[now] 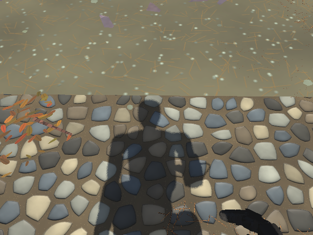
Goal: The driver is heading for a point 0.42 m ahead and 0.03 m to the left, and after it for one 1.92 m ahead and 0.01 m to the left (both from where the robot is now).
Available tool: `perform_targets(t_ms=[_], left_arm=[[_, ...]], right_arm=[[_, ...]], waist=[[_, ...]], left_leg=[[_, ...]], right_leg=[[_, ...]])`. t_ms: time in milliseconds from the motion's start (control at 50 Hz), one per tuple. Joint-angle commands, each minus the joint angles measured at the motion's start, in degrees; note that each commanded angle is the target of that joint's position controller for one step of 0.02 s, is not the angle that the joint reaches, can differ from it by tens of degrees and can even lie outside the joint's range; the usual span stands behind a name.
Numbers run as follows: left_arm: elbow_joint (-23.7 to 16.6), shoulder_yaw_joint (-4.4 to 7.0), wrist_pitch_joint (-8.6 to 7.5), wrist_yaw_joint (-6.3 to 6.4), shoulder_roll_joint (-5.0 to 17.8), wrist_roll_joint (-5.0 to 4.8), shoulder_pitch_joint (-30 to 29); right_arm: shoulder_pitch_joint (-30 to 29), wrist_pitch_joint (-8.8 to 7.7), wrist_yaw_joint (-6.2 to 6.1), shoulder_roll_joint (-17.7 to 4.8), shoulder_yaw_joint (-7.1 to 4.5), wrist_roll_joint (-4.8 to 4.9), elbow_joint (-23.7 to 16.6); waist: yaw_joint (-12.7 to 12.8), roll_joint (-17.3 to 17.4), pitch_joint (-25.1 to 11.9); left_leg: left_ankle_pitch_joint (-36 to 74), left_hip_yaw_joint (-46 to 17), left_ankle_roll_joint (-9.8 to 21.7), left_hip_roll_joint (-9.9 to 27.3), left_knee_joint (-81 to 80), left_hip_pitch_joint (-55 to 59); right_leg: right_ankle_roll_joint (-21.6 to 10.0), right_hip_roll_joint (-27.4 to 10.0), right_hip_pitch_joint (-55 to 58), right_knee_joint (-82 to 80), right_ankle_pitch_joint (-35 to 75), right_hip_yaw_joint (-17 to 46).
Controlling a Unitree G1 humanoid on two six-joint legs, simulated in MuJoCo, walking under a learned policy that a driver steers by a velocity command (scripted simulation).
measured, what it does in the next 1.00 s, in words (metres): climbs: left foot 0.14 m higher, then right foot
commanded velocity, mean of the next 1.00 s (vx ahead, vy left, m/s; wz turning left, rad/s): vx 0.50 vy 0.00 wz -0.05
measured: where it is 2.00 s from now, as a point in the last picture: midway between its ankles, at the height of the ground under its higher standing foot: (173, 89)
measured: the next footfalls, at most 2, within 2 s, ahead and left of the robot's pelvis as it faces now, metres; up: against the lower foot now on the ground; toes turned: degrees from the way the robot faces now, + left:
left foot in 0.02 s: +0.18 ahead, +0.08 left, +0.14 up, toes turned +5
right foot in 0.60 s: +0.57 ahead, -0.03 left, +0.14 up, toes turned +6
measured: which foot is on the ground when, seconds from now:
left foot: up 0.00-0.00, down 0.02-0.62, up 0.64-1.00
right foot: down 0.00-0.02, up 0.04-0.58, down 0.60-1.00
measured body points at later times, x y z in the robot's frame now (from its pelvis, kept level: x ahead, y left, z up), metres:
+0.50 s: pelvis +0.29 +0.03 +0.13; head +0.32 +0.06 +0.57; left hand +0.49 +0.27 +0.04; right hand +0.33 -0.23 +0.01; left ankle +0.14 +0.08 -0.61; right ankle +0.52 -0.06 -0.56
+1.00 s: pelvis +0.61 +0.04 +0.13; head +0.65 +0.03 +0.58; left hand +0.67 +0.31 +0.02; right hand +0.84 -0.20 +0.06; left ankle +0.81 +0.18 -0.57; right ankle +0.53 -0.04 -0.61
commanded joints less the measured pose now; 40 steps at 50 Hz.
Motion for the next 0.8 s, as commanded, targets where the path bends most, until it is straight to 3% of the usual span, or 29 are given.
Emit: perform_targets(t_ms=[20, 40, 60, 80, 100, 120, 140, 160, 180, 220, 240, 260, 300, 360, 400, 440, 500, 520, 560, 580, 600, 620, 640, 660, 680, 700, 720, 740, 800], left_arm=[[-5.65, 4.21, 0.88, 0.96, 19.64, -0.02, -4.4], [-10.49, 3.44, -0.82, 0.3, 14.61, 0.89, -3.42], [-11.49, 3.03, -3.6, -2.65, 9.76, 2.95, -5.46], [-13.07, 4.64, -5.67, -5.07, 10.57, 1.22, -7.0], [-15.38, 4.49, -6.0, -5.66, 9.25, -0.17, -12.98], [-18.89, 3.51, -5.94, -5.1, 6.79, -0.04, -18.22], [-19.63, 2.84, -5.51, -4.6, 4.89, 0.12, -16.63], [-20.16, 1.38, -4.91, -4.23, 2.27, 0.44, -13.29], [-20.56, 1.17, -4.42, -3.95, 2.6, 0.25, -12.51], [-22.1, 1.36, -3.6, -3.22, 5.81, 0.9, -13.63], [-22.62, 2.03, -3.68, -2.86, 7.57, 1.67, -15.75], [-23.7, 2.08, -3.76, -2.33, 7.81, 2.25, -18.87], [-25.31, 2.11, -4.3, -1.83, 7.35, 1.79, -24.59], [-26.57, 2.35, -4.47, -2.77, 6.53, -0.37, -31.72], [-27.31, 2.8, -4.59, -3.8, 6.97, -1.39, -34.81], [-28.11, 3.19, -4.81, -4.98, 7.6, -1.71, -36.86], [-28.11, 3.4, -5.15, -6.65, 7.77, -1.77, -36.21], [-27.79, 3.68, -5.16, -6.96, 8.15, -1.63, -34.82], [-26.37, 4.83, -4.77, -6.89, 10.5, -1.1, -29.28], [-24.53, 5.84, -4.57, -6.55, 12.48, -1.1, -22.57], [-22.53, 6.8, -4.32, -5.83, 14.73, -0.99, -14.17], [-21.05, 7.55, -3.91, -4.98, 18.83, -0.07, -5.02], [-21.29, 7.76, -4.45, -4.97, 19.35, 0.04, -5.24], [-21.32, 7.29, -3.72, -4.2, 15.2, -0.5, -6.67], [-22.53, 6.79, -3.34, -3.63, 13.78, -0.22, -9.54], [-22.98, 6.8, -3.33, -3.84, 14.15, 0.04, -11.99], [-23.45, 6.6, -3.44, -3.9, 13.65, 0.01, -13.24], [-23.97, 6.38, -3.4, -3.76, 13.46, 0.45, -13.79], [-23.54, 6.57, -3.44, -3.28, 13.57, -0.71, -13.36]], right_arm=[[12.99, -0.26, 2.08, -14.62, -6.15, 0.4, -2.75], [18.32, 0.04, 2.4, -21.91, -8.59, -0.22, -0.86], [21.86, 1.39, 0.47, -24.25, -9.38, -0.35, 2.23], [20.9, 0.34, -0.87, -19.73, -7.9, -2.12, 3.2], [19.8, -0.56, -0.38, -15.64, -6.66, -1.43, 5.6], [18.41, -1.22, 0.62, -11.05, -5.5, -1.26, 7.98], [16.12, -1.57, 1.13, -7.36, -4.52, -1.73, 9.49], [13.34, -1.62, 1.62, -5.62, -4.38, -1.35, 10.24], [12.96, -1.53, 1.73, -5.45, -4.56, -0.75, 10.77], [9.88, -2.12, 1.04, -8.99, -5.53, -0.29, 9.66], [10.39, -2.91, 0.83, -9.71, -5.63, -0.42, 9.24], [12.35, -3.52, 0.37, -11.09, -5.91, -0.6, 10.07], [18.17, -3.67, -1.16, -12.63, -6.44, -0.39, 11.62], [24.23, -3.72, -2.78, -13.72, -6.57, -0.03, 13.06], [25.06, -3.44, -2.97, -15.02, -6.89, -0.04, 13.41], [25.57, -3.06, -2.77, -15.48, -7.12, -0.38, 14.01], [24.08, -2.48, -2.86, -15.71, -7.26, -0.77, 14.29], [22.93, -2.46, -2.88, -16.52, -7.54, -0.8, 14.01], [22.08, -2.06, -3.33, -18.16, -8.15, -1.11, 13.64], [20.81, -1.55, -3.51, -18.87, -8.4, -1.46, 13.07], [19.23, -1.54, -3.55, -19.63, -8.54, -1.73, 12.12], [18.84, -2.28, -3.74, -17.22, -7.64, -3.3, 9.79], [26.26, -3.66, -2.73, -10.43, -5.59, -2.19, 9.71], [22.69, -5.69, -1.58, -16.96, -6.71, -1.28, 8.97], [15.43, -6.69, -1.01, -18.01, -6.95, 0.54, 6.32], [12.0, -7.33, -1.09, -17.18, -6.73, 0.01, 4.94], [10.42, -7.17, -1.52, -17.44, -7.23, -1.08, 3.92], [10.96, -6.74, -1.68, -16.79, -7.29, -1.38, 3.22], [12.29, -5.27, -2.28, -15.01, -7.14, -1.9, 2.19]], waist=[[-13.56, -13.53, -15.66], [-11.77, 3.73, -21.2], [-8.94, 16.16, -25.29], [-6.79, 12.2, -19.98], [-5.77, 6.19, -7.56], [-3.28, 1.21, 1.3], [0.63, 0.8, 3.23], [3.79, 2.52, 3.17], [4.7, 2.97, 3.17], [6.15, 1.24, 3.18], [4.95, 2.46, 1.37], [3.4, 4.23, 0.35], [-0.71, 6.41, -0.93], [-5.65, 6.53, -1.63], [-7.34, 7.35, -0.2], [-8.22, 6.83, 1.99], [-7.13, 6.21, 3.06], [-6.08, 6.6, 2.29], [-3.13, 8.49, -1.81], [0.31, 8.4, -5.34], [4.49, 7.32, -9.88], [6.31, -1.68, -17.17], [1.81, -18.07, -23.5], [3.56, -8.81, -21.71], [3.62, -4.48, -13.41], [1.69, 2.96, -6.86], [0.28, 6.02, -4.42], [-1.46, 5.13, -3.14], [-3.44, 1.62, -1.26]], left_leg=[[-3.83, -5.4, 6.21, -6.88, -21.14, 31.07], [-5.11, -33.93, 13.02, 3.48, -31.25, 50.52], [-15.13, -68.31, 17.48, 12.31, -55.99, 61.35], [-14.83, -73.17, 14.98, 16.03, -61.19, 57.56], [-12.92, -64.36, 11.72, 15.09, -58.61, 49.3], [-6.2, -51.16, 8.99, 11.77, -54.66, 39.25], [-0.17, -39.27, 6.26, 7.66, -53.07, 33.16], [3.18, -29.2, 4.17, 3.1, -50.95, 28.89], [5.6, -25.03, 4.22, 1.2, -51.62, 29.87], [10.73, -19.62, 4.52, -1.36, -55.08, 26.31], [16.25, -19.17, 4.57, -1.69, -57.78, 26.74], [20.25, -19.2, 4.38, -1.25, -59.76, 28.09], [26.81, -19.61, 3.89, 0.78, -61.08, 36.83], [25.85, -20.69, 2.3, 4.75, -63.8, 50.47], [25.07, -21.19, 1.94, 7.63, -64.44, 57.83], [26.93, -20.43, 2.22, 10.06, -64.28, 62.78], [36.13, -16.56, 2.22, 11.15, -62.53, 65.54], [44.77, -15.01, 2.02, 10.88, -60.59, 65.34], [65.06, -13.65, 1.34, 10.69, -53.07, 67.61], [71.68, -12.21, 0.33, 9.46, -44.75, 67.79], [68.59, -11.23, -0.7, 8.02, -34.11, 60.54], [44.78, -9.54, -1.38, 4.15, -16.66, 45.66], [-6.92, -13.02, -7.1, -7.72, 6.34, 21.03], [-6.06, -19.95, -5.28, -3.8, 10.01, 16.7], [-2.37, -19.24, -4.75, -1.28, 8.74, 14.76], [-0.59, -17.48, -4.66, 0.35, 5.08, 14.75], [1.15, -16.56, -5.42, 1.68, 1.65, 15.66], [1.3, -16.13, -6.11, 2.41, 0.65, 17.21], [1.65, -14.58, -8.55, 4.41, -7.29, 16.07]], right_leg=[[-7.27, -12.26, 6.81, 28.2, 98.85, 2.54], [-4.71, -4.49, -15.23, 48.12, 67.18, 5.46], [-2.59, 10.4, -33.66, 69.3, 1.86, 15.72], [-3.51, 9.85, -44.4, 90.03, -1.93, 24.31], [-5.3, 7.81, -52.52, 95.1, -2.42, 21.7], [-7.07, 5.73, -56.23, 96.86, -2.1, 18.83], [-8.2, 3.54, -54.73, 97.0, -0.51, 17.01], [-8.44, 2.08, -52.69, 95.35, 2.68, 16.7], [-8.35, 1.78, -54.6, 95.2, 2.67, 15.7], [-5.31, 0.58, -50.67, 76.22, 5.59, 12.99], [-4.21, 0.81, -48.08, 70.32, 10.15, 10.87], [-3.41, 1.26, -47.76, 65.74, 13.12, 9.57], [-1.98, 1.09, -49.64, 53.93, 17.7, 8.97], [-1.16, 1.6, -51.13, 35.54, 21.67, 9.3], [-1.5, 1.68, -52.65, 28.54, 21.18, 9.35], [-2.54, 1.98, -53.93, 24.55, 19.81, 9.28], [-4.62, 3.38, -49.16, 19.64, 17.42, 8.73], [-5.49, 4.8, -44.62, 18.5, 15.78, 7.85], [-7.12, 8.26, -36.05, 18.59, 10.84, 5.98], [-8.25, 9.82, -28.76, 16.64, 11.34, 5.2], [-10.37, 7.68, -14.45, 16.08, 15.25, 8.45], [-13.91, -3.07, 4.28, 20.13, 20.82, 22.59], [-26.94, -16.04, 23.58, 14.42, 13.38, 53.57], [-23.17, -12.79, 19.33, 9.45, 3.91, 53.63], [-20.38, -10.29, 11.15, 8.12, 3.34, 44.83], [-19.36, -8.25, 1.96, 5.85, 9.68, 39.96], [-19.0, -6.2, -3.22, 4.97, 15.92, 36.6], [-19.34, -4.87, -7.15, 3.57, 19.71, 34.8], [-19.0, -2.68, -13.37, 2.54, 23.0, 31.08]])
